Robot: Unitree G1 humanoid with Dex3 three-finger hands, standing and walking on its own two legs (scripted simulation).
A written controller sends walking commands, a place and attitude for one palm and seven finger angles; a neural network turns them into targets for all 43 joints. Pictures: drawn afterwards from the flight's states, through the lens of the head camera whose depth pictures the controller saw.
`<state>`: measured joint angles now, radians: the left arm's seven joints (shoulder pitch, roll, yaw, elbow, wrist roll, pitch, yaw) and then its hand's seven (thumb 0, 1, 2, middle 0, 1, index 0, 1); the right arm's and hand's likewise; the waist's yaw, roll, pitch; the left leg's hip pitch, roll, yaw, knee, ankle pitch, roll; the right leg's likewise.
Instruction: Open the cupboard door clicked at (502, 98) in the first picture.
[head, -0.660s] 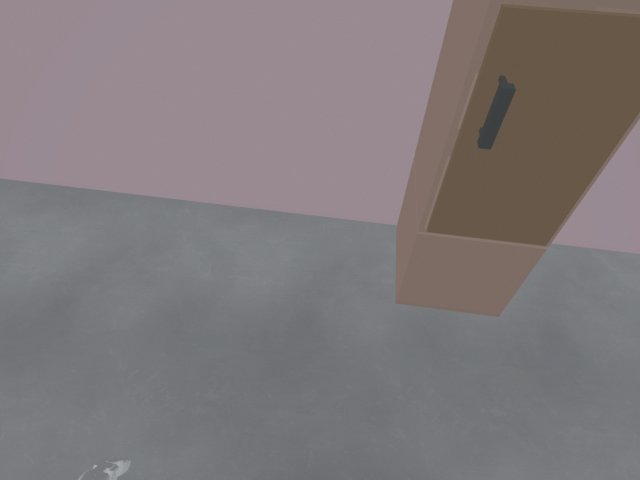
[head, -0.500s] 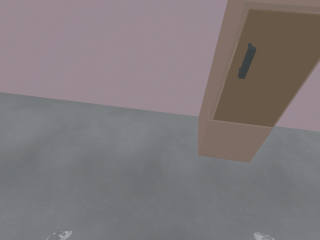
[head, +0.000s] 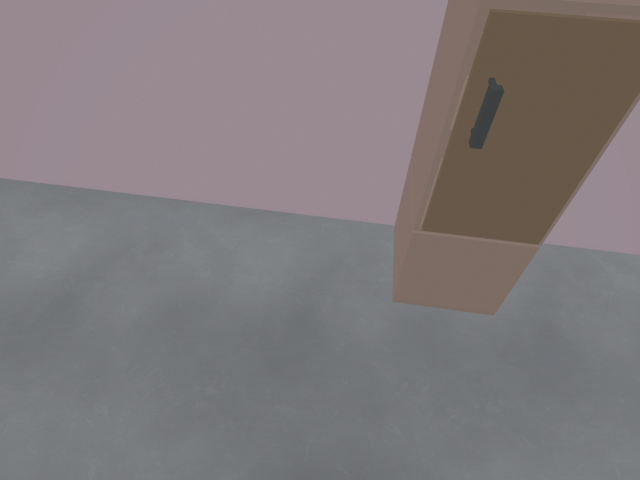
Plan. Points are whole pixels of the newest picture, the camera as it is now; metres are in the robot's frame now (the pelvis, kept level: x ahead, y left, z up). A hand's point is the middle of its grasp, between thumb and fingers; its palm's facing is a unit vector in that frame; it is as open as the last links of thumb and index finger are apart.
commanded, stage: stand and wait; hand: left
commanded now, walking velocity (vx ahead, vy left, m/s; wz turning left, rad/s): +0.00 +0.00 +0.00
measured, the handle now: (483, 113) +0.83 -0.30 +0.05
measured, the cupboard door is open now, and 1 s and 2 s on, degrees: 0 0 0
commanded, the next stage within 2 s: look at it before walking up in 0.28 s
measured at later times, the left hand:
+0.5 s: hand out of the picture +0.07 +0.24 -0.16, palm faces -0.03 -0.94 -0.33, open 7.4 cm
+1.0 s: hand out of the picture +0.08 +0.24 -0.15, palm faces -0.03 -0.94 -0.33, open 7.4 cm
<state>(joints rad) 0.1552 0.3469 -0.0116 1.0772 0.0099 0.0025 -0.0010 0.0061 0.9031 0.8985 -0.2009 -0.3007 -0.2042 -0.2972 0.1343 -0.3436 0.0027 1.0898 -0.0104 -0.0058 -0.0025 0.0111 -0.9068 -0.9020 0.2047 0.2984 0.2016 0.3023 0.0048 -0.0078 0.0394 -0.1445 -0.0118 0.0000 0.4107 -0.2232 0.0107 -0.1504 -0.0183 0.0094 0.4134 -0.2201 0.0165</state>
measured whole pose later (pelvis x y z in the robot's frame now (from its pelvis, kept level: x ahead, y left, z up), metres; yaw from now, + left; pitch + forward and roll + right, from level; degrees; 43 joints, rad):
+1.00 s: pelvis +0.01 -0.01 +0.00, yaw +0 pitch -2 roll +0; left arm 0.13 0.34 -0.01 1.09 0.01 -0.01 0.00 0.00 0.90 0.90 -0.20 -0.30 -0.20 -0.30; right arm 0.11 -0.34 0.01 1.11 -0.01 -0.01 0.00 0.01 -0.91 -0.90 0.20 0.30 0.20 0.30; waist 0.01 -0.01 0.04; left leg -0.12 0.00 0.00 0.36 -0.20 0.00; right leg -0.13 -0.01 0.01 0.37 -0.20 0.00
